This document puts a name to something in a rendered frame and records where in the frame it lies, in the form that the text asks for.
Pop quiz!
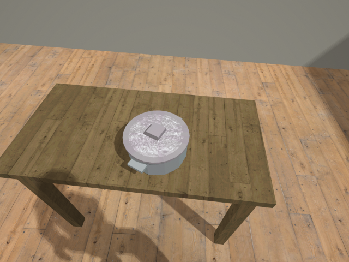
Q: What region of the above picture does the lid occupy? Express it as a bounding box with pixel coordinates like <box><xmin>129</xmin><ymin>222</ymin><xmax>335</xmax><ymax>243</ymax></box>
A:
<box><xmin>123</xmin><ymin>110</ymin><xmax>190</xmax><ymax>164</ymax></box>

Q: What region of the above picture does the table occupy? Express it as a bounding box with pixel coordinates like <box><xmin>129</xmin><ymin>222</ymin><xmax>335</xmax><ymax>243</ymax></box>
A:
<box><xmin>0</xmin><ymin>83</ymin><xmax>276</xmax><ymax>245</ymax></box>

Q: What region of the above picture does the pot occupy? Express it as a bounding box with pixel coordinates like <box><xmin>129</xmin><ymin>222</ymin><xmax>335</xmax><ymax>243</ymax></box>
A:
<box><xmin>127</xmin><ymin>118</ymin><xmax>187</xmax><ymax>175</ymax></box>

